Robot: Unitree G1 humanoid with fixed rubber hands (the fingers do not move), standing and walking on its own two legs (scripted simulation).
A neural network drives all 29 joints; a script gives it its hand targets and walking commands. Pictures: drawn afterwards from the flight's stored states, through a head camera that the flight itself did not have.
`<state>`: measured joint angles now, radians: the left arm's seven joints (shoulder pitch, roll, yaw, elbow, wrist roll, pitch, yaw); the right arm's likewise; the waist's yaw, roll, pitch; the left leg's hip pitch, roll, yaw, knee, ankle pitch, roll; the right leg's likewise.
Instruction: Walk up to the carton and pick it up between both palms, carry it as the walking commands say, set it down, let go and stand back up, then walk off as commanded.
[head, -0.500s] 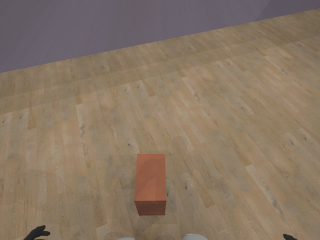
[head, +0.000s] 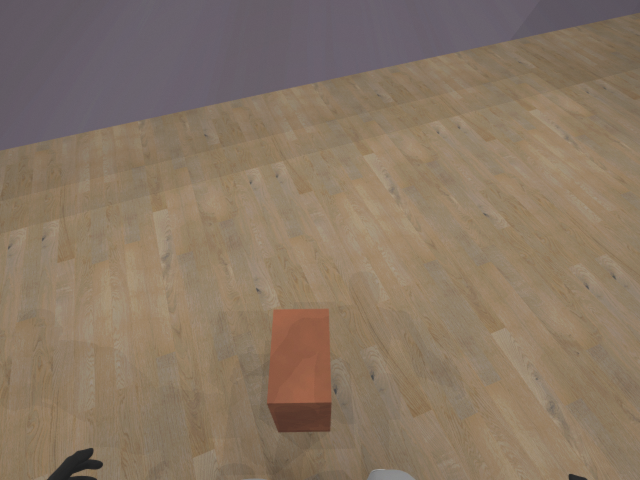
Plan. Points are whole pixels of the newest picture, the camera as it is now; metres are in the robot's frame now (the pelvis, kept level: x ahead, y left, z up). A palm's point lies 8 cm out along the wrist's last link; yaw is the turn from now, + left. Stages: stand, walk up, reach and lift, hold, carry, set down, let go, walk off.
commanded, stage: walk up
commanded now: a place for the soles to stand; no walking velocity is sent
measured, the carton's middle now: (302, 372) +0.45 +0.07 -0.61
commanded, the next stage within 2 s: reach and lift in 0.10 s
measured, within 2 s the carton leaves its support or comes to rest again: neither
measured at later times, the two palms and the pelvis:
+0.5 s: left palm (95, 432) +0.19 +0.31 -0.08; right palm (540, 446) +0.17 -0.27 -0.09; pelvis +0.02 +0.01 +0.00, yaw +0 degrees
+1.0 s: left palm (145, 371) +0.29 +0.29 -0.14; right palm (458, 379) +0.28 -0.20 -0.15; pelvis -0.02 +0.02 -0.04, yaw +1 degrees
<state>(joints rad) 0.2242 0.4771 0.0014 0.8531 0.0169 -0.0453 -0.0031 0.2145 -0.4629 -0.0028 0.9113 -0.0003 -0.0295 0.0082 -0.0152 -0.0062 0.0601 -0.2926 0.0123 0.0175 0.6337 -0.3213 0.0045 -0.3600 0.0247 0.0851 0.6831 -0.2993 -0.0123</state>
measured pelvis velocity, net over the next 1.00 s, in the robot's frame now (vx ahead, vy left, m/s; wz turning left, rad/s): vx -0.02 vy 0.02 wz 0.02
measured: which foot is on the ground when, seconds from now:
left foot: down 0.00-1.00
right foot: down 0.00-1.00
